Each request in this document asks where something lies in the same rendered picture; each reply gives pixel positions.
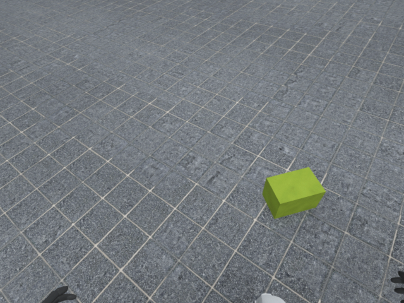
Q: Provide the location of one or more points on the right robot hand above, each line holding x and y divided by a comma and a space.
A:
399, 280

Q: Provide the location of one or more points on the carton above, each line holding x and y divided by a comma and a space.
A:
292, 192

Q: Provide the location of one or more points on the left robot hand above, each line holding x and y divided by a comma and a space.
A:
59, 295

